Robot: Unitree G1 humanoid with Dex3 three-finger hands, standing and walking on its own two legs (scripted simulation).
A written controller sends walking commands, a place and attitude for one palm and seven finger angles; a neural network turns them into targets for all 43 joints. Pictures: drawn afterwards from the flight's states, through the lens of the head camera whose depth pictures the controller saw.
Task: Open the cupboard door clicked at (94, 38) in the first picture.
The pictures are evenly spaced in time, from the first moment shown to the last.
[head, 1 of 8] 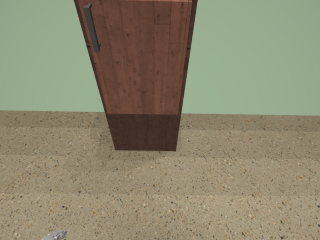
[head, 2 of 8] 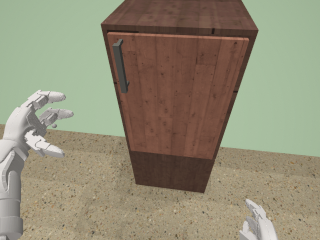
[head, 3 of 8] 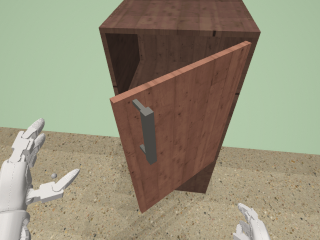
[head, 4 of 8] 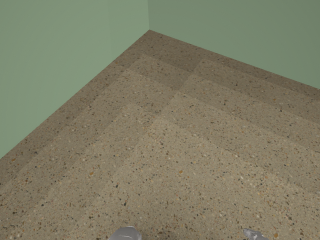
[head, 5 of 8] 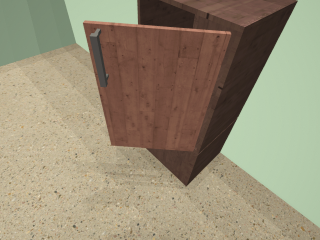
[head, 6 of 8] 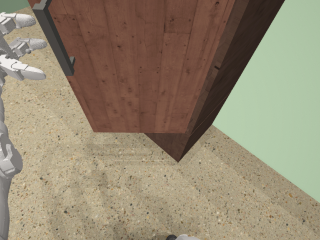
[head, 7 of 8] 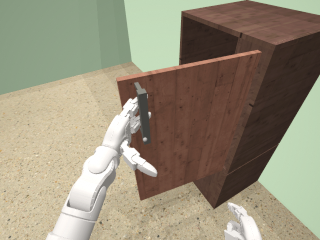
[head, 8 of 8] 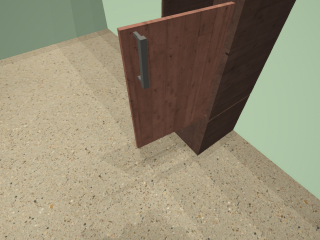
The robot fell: no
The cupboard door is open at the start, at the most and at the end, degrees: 0 85 83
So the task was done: yes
